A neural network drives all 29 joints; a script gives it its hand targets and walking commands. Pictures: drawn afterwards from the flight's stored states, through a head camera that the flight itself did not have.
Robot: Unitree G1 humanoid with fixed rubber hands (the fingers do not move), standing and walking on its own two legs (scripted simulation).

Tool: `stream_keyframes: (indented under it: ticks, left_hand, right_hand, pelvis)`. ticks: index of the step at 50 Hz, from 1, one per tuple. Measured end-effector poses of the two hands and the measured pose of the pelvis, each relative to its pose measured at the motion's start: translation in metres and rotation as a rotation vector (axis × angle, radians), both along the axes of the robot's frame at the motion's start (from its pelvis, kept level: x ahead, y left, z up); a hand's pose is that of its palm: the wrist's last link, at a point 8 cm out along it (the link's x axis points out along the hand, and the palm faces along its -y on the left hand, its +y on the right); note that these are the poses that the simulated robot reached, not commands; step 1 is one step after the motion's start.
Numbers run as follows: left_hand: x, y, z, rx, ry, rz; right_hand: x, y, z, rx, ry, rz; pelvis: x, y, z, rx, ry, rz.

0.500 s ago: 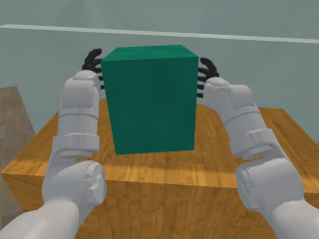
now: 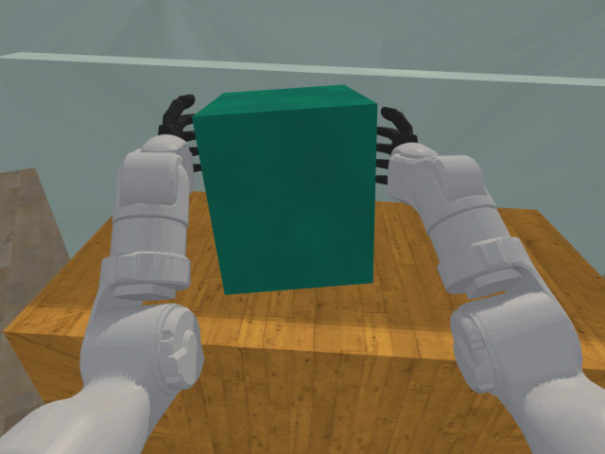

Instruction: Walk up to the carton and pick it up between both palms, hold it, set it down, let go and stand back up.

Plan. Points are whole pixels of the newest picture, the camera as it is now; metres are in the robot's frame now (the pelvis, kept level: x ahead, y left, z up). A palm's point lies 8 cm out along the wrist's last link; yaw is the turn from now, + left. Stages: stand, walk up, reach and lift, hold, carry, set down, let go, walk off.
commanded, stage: hold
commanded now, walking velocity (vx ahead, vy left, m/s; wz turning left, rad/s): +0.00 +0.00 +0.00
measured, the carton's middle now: (290, 178) +0.41 +0.00 +0.25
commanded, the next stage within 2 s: none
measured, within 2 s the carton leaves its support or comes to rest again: neither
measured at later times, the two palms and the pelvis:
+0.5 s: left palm (173, 152) +0.38 +0.15 +0.30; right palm (401, 161) +0.36 -0.13 +0.30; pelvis +0.00 +0.00 +0.00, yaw +0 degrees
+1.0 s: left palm (166, 150) +0.36 +0.15 +0.31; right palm (401, 161) +0.35 -0.12 +0.30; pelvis +0.00 +0.00 +0.00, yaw +0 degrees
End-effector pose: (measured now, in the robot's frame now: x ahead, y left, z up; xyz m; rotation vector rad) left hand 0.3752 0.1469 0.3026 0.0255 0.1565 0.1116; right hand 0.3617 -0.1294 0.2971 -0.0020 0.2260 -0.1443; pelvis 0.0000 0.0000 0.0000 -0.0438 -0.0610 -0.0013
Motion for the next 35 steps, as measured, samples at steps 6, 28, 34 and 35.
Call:
stream_keyframes:
  ticks: [6,28,34,35]
  left_hand:
    - [0.0003,-0.0002,0.0014,0.001,0.002,-0.001]
    - [0.002,0.0007,0.0002,-0.003,0.005,-0.002]
    - [0.0017,0.0001,-0.0003,-0.001,0.004,-0.002]
    - [0.0016,0.0,-0.0003,-0.001,0.004,-0.002]
  right_hand:
    - [-0.0001,-0.0002,0.0,0.006,0.002,-0.002]
    - [0.0016,0.0005,0.0012,0.001,0.005,-0.003]
    - [0.0013,-0.0001,0.0004,0.002,0.005,-0.003]
    - [0.0012,-0.0002,0.0003,0.002,0.005,-0.003]
  pelvis:
    - [-0.0017,0.0005,0.0001,0.001,0.008,0.0]
    - [0.0006,0.0015,0.0,-0.001,0.011,0.002]
    - [0.001,0.0016,0.0,-0.001,0.008,0.003]
    - [0.0009,0.0016,0.0,-0.001,0.007,0.003]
